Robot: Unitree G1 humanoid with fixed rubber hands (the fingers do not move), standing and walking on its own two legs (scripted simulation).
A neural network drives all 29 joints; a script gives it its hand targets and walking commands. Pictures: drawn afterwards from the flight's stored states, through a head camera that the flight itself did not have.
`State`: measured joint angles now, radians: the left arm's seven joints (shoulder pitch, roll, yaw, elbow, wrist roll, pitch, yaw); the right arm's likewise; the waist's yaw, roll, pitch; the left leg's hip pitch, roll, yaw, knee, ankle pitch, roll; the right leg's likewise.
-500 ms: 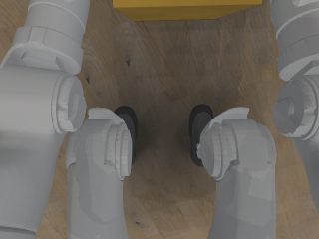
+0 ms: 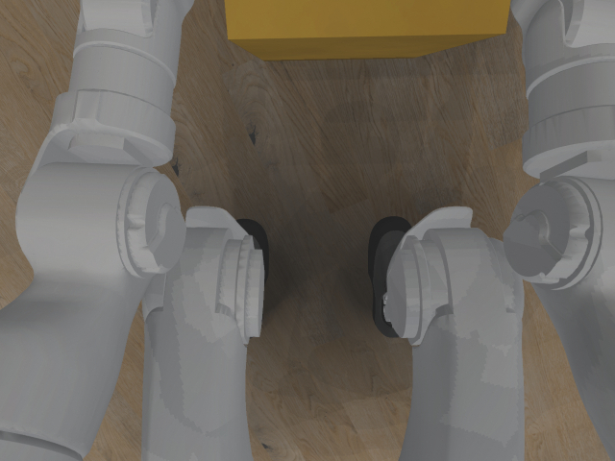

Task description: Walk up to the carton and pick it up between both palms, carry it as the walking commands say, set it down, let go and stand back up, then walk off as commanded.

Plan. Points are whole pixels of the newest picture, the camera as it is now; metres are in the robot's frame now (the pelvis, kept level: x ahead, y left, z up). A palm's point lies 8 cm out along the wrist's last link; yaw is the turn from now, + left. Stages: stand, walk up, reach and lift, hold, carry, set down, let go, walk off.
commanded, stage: reach and lift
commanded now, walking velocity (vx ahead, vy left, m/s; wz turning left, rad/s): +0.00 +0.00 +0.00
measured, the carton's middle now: out of the picture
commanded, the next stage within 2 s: none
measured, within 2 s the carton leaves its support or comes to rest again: leaves its support in 0.42 s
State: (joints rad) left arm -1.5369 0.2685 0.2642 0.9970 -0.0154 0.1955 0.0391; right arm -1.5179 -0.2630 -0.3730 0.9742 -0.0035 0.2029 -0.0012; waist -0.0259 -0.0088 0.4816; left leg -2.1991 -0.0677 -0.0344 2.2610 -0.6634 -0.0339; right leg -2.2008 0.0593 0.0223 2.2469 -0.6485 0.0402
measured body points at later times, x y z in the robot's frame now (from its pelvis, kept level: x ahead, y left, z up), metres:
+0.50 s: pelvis -0.01 +0.00 +0.02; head +0.37 +0.00 +0.24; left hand +0.57 +0.14 -0.17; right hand +0.56 -0.16 -0.16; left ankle +0.09 +0.12 -0.33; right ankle +0.10 -0.13 -0.33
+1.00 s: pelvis -0.02 +0.00 +0.05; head +0.37 +0.01 +0.27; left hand +0.57 +0.14 -0.11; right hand +0.56 -0.16 -0.11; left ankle +0.09 +0.12 -0.33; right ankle +0.10 -0.13 -0.33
